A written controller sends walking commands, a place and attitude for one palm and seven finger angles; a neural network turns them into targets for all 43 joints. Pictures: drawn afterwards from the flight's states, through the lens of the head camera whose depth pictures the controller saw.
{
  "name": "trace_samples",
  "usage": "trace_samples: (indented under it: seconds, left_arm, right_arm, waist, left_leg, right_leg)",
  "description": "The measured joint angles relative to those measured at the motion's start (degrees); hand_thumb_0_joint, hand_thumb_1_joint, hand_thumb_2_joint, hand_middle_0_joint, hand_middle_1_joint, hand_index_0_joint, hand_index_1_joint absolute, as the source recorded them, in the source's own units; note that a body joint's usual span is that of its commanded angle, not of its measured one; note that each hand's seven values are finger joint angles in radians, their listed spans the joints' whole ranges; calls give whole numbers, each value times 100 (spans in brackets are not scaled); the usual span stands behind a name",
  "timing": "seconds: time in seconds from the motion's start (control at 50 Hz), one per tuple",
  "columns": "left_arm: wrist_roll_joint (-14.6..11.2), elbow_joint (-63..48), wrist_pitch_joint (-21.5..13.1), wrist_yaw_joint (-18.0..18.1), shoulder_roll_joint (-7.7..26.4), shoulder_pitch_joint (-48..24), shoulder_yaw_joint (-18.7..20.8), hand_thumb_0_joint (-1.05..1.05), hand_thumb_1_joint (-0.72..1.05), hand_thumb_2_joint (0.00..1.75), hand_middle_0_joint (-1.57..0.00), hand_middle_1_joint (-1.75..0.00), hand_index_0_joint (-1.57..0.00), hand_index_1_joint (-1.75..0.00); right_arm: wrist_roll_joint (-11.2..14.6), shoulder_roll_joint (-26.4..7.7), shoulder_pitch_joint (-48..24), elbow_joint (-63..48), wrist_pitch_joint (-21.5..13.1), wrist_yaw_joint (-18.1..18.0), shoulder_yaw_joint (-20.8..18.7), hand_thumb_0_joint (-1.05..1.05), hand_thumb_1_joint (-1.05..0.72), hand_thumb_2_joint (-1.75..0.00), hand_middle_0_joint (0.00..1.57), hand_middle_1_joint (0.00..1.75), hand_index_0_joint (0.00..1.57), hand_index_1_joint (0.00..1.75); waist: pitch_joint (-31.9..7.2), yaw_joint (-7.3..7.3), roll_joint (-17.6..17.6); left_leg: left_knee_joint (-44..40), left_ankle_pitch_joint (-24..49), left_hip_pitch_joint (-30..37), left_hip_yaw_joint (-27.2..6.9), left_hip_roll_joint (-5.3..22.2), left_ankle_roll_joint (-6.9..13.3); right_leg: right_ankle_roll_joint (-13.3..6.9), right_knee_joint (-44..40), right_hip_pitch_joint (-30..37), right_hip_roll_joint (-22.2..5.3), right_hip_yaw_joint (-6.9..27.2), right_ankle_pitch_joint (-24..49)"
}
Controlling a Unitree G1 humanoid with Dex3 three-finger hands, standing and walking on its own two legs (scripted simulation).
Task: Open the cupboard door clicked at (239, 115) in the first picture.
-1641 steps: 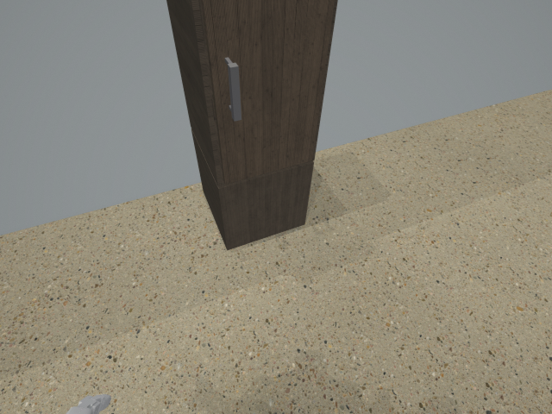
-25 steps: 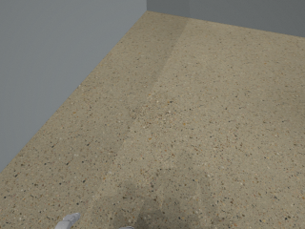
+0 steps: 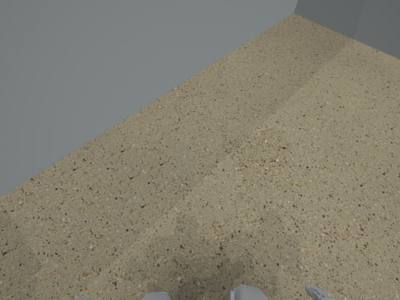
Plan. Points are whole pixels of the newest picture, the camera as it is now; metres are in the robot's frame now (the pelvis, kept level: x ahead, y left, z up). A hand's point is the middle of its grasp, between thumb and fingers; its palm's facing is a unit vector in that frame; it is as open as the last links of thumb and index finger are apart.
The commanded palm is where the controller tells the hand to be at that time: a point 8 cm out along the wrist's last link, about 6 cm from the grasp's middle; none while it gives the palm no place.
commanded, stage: turn to face it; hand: left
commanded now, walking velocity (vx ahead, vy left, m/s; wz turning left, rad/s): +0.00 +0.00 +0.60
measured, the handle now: out of the picture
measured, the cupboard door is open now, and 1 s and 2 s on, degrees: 51 51 51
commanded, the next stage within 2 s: none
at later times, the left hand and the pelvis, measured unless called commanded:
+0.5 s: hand out of the picture +0.03 +0.16 -0.17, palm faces +0.33 -0.92 -0.21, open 7.4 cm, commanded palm none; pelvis +0.04 -0.04 -0.01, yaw +19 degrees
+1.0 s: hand out of the picture +0.04 +0.12 -0.14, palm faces +0.56 -0.78 -0.27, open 7.4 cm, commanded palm none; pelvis +0.08 -0.09 +0.01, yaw +36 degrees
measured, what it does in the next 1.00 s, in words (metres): steps to the right, turning left: right foot, then left foot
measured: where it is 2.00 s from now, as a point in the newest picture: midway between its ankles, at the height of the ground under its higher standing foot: outside the picture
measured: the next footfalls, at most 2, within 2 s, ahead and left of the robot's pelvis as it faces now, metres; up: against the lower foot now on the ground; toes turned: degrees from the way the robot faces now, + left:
right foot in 0.18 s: +0.08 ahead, -0.17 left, +0.00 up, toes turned +4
left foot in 0.48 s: +0.04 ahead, +0.07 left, +0.00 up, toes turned +23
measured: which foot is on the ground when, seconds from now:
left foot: down 0.00-0.18, up 0.20-0.46, down 0.48-0.80, up 0.82-1.00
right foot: up 0.00-0.16, down 0.18-0.48, up 0.50-0.78, down 0.80-1.00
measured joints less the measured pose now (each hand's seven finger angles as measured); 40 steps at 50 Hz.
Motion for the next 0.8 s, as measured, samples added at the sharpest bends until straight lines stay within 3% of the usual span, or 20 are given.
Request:
trace_samples:
  seconds: [0.08,0.16,0.18,0.22,0.26,0.3,0.34,0.42,0.48,0.5,0.54,0.62,0.7,0.76,0.8]
  left_arm:
    - [-5,-188,-68,-48,-27,-130,0,0,91,90,-20,-30,-19,-30]
    - [-7,-322,-182,-58,-30,-117,-20,0,91,90,-20,-30,-19,-30]
    - [15,-367,-246,-49,-9,-69,-26,0,91,90,-20,-30,-19,-30]
    - [49,-334,-294,-3,-137,-93,-69,0,91,90,-20,-30,-19,-30]
    - [52,-319,-293,26,-268,-46,-127,0,91,90,-20,-30,-20,-30]
    - [52,-297,-283,48,-344,29,-162,0,91,90,-20,-30,-20,-30]
    - [59,-270,-280,54,-374,84,-179,0,91,90,-20,-30,-20,-30]
    - [70,-233,-319,25,-381,152,-197,0,91,90,-20,-30,-20,-30]
    - [19,-204,-303,-9,-341,251,-172,0,91,90,-20,-30,-20,-30]
    - [-6,-178,-264,-20,-304,258,-158,0,91,90,-20,-30,-20,-30]
    - [-16,-99,-106,0,-180,152,-106,0,91,90,-20,-30,-20,-30]
    - [-4,-36,7,6,-70,-54,-19,1,91,90,-20,-30,-20,-30]
    - [-30,-148,-35,-23,-67,-208,-9,1,91,90,-20,-30,-19,-30]
    - [-48,-246,-101,-32,-83,-277,-20,0,91,90,-20,-30,-19,-30]
    - [-44,-338,-194,-38,-65,-241,-39,0,91,90,-20,-30,-19,-30]
  right_arm:
    - [-17,9,111,93,81,19,-14,1,-91,-90,21,30,20,30]
    - [11,22,217,116,167,42,-73,1,-90,-90,21,30,20,30]
    - [38,28,254,102,187,47,-96,1,-90,-90,21,30,20,30]
    - [61,-69,207,145,242,51,-182,1,-90,-90,21,30,20,30]
    - [50,-144,190,179,279,68,-235,1,-91,-90,21,30,20,30]
    - [51,-147,162,210,296,97,-243,1,-91,-90,20,30,20,30]
    - [65,-98,142,208,294,127,-218,1,-91,-90,20,30,20,30]
    - [90,-14,57,167,239,164,-145,1,-91,-90,20,30,20,30]
    - [80,-23,27,70,138,179,-87,1,-91,-90,20,30,20,30]
    - [61,-21,31,38,79,171,-97,1,-91,-90,20,30,20,30]
    - [32,58,16,34,22,130,-69,1,-91,-90,20,30,20,30]
    - [0,128,151,48,-6,18,-16,1,-91,-90,20,30,20,30]
    - [-16,103,250,126,17,-21,-12,1,-91,-90,21,30,20,30]
    - [-17,65,310,175,77,-10,-47,1,-90,-90,21,30,20,30]
    - [21,46,376,191,130,2,-83,1,-90,-90,21,30,20,30]
  waist:
    - [-44,-11,199]
    - [-137,-64,304]
    - [-199,-56,250]
    - [-127,-82,396]
    - [-87,-128,451]
    - [-71,-151,374]
    - [-55,-163,221]
    - [5,-97,-10]
    - [-20,-86,-39]
    - [-57,-115,-43]
    - [-28,-90,-174]
    - [-71,-63,-131]
    - [-68,-80,79]
    - [-85,-127,242]
    - [-155,-138,267]
  left_leg:
    - [-202,117,65,-335,42,-101]
    - [17,-11,-61,-622,21,-282]
    - [238,-204,-192,-620,-38,-264]
    - [1331,-1046,-557,-598,-61,-255]
    - [2441,-1252,-870,-388,-76,-282]
    - [2901,-1248,-961,-103,-21,-359]
    - [2614,-1216,-835,144,38,-416]
    - [1269,-1057,-350,421,64,-416]
    - [-1,-65,149,491,56,-293]
    - [-54,-7,133,435,33,-83]
    - [225,-218,4,340,-52,80]
    - [-18,-141,78,62,-58,-18]
    - [-316,51,185,-231,-24,-92]
    - [-282,50,153,-461,1,-208]
    - [-64,-60,36,-592,-51,-308]
  right_leg:
    - [-6,-1020,131,80,110,192]
    - [-44,-2485,725,233,39,696]
    - [-164,-2874,854,190,63,824]
    - [-351,-2688,826,183,-98,843]
    - [-409,-2769,967,93,-272,856]
    - [-414,-2971,1130,-14,-384,917]
    - [-409,-3148,1266,-132,-496,964]
    - [-361,-3156,1367,-302,-756,887]
    - [-274,-2666,1247,-388,-985,583]
    - [-174,-2200,1069,-400,-944,324]
    - [-63,-1075,640,-296,-495,-269]
    - [24,-51,89,-53,-101,-30]
    - [23,-681,123,74,50,110]
    - [-8,-1701,466,194,61,292]
    - [-57,-2743,892,221,36,791]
